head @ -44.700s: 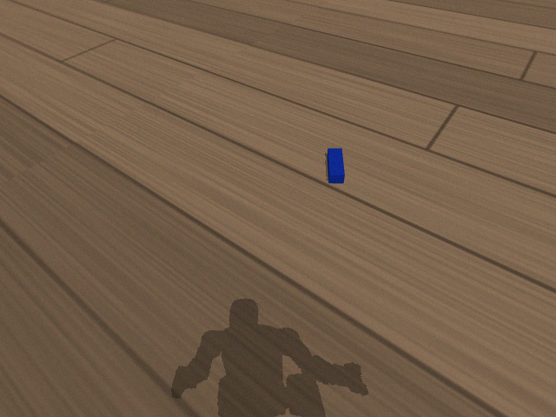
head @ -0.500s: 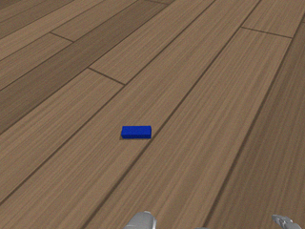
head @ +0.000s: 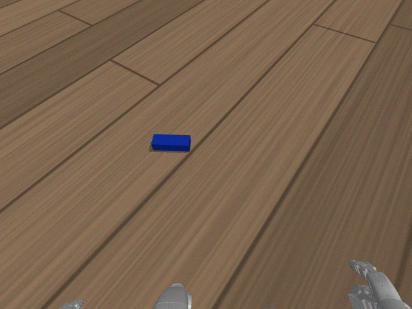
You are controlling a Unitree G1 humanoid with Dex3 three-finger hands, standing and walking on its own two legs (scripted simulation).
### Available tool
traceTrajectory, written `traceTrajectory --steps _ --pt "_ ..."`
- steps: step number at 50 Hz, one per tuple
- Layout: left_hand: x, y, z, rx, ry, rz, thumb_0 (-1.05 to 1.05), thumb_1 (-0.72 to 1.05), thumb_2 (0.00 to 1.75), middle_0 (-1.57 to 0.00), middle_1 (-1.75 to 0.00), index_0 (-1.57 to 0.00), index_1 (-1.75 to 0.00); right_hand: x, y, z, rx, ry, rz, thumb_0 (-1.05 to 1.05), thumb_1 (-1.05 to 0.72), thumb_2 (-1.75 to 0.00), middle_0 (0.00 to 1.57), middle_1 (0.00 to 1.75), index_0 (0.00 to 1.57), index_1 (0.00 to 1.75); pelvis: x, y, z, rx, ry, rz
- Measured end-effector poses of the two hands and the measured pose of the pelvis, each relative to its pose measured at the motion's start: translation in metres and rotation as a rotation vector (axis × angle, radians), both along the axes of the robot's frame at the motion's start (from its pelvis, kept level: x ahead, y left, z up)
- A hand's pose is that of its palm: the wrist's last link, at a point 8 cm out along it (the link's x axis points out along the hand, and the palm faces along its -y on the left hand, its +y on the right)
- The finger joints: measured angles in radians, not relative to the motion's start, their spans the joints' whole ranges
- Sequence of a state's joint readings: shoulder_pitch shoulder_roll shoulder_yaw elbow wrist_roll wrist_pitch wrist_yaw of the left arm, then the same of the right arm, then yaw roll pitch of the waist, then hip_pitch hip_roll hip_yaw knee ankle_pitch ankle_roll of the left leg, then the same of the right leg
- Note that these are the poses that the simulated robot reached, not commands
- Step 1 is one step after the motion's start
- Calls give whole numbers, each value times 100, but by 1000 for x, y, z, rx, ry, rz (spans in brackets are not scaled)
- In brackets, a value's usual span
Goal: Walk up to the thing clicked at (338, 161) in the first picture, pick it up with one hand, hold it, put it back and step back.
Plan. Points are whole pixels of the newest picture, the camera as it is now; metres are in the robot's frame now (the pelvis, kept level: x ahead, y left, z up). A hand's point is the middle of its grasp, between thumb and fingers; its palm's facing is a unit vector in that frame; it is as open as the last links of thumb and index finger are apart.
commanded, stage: step back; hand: left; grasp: from above
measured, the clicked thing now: (171, 142) +1.02 +0.28 -0.72
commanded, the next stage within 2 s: stand in 1.22 s
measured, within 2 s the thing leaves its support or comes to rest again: neither
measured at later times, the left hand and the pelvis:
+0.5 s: hand out of the picture -0.09 +0.30 -0.12, palm faces +0.11 -0.90 -0.42, open 7.4 cm; pelvis -0.11 +0.00 +0.02, yaw +7 degrees
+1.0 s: hand out of the picture -0.06 +0.27 -0.13, palm faces +0.13 -0.90 -0.41, open 7.4 cm; pelvis -0.08 +0.00 +0.01, yaw +7 degrees
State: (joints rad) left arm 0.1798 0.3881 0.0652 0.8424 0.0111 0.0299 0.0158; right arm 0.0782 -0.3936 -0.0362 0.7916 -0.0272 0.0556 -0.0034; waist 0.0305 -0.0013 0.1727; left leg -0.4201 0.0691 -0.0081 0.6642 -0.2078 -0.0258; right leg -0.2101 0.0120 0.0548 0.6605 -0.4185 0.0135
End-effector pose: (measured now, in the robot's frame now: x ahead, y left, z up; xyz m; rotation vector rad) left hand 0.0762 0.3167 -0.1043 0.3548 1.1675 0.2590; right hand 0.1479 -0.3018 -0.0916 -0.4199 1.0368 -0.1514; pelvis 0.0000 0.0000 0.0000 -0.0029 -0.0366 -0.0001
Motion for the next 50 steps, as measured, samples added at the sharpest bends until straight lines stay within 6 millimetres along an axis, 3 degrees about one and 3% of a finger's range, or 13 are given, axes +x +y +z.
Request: traceTrajectory --steps 4,8,13,17,21,24,29,33,39,45,50 --pt "-54 -15 9 13 46 14 1 90 90 -20 -30 -20 -30 -26 -10 -9 30 3 -28 1 -90 -90 20 30 21 30 -31 -9 3 -21 -19 15" --pt "-95 -13 26 47 75 39 1 90 89 -20 -30 -21 -30 -64 -13 -8 60 39 -41 1 -91 -90 20 30 21 30 -53 -11 13 37 0 15" --pt "-120 2 35 91 15 53 1 90 89 -21 -30 -21 -30 -120 -14 -22 46 134 -22 1 -91 -90 20 30 21 30 -82 -8 10 22 9 66" --pt "-137 21 29 94 -43 83 1 90 90 -20 -30 -21 -30 -157 -5 -28 33 210 4 1 -91 -90 20 30 21 30 -102 0 3 15 0 125" --pt "-160 25 23 66 -16 110 1 90 90 -20 -30 -20 -30 -187 7 -19 50 209 -14 1 -91 -90 20 30 21 30 -111 4 8 36 -17 111" --pt "-172 21 22 28 14 117 1 90 90 -20 -30 -20 -30 -197 9 -10 54 206 -18 1 -90 -90 21 30 21 30 -113 1 16 20 -16 124" --pt "-182 6 17 3 52 110 1 90 90 -20 -30 -20 -30 -189 -3 -10 56 173 -17 1 -90 -90 21 30 21 30 -112 -10 13 32 -8 103" --pt "-184 -14 14 6 55 118 1 90 90 -20 -30 -20 -30 -169 -19 -19 48 152 -21 1 -90 -90 21 30 21 30 -106 -19 8 -6 -22 102" --pt "-186 -31 26 -3 47 151 1 90 90 -20 -30 -20 -30 -136 -20 -13 56 135 18 1 -91 -90 20 30 21 30 -94 -22 19 21 -15 106" --pt "-174 -23 28 6 54 152 1 90 90 -20 -30 -20 -30 -112 -8 -13 58 135 41 1 -91 -90 20 30 21 30 -82 -15 20 22 -14 115" --pt "-150 -3 13 1 36 138 1 90 90 -20 -30 -20 -30 -100 14 -20 52 133 40 1 -91 -90 20 30 21 30 -76 0 10 12 -18 129"
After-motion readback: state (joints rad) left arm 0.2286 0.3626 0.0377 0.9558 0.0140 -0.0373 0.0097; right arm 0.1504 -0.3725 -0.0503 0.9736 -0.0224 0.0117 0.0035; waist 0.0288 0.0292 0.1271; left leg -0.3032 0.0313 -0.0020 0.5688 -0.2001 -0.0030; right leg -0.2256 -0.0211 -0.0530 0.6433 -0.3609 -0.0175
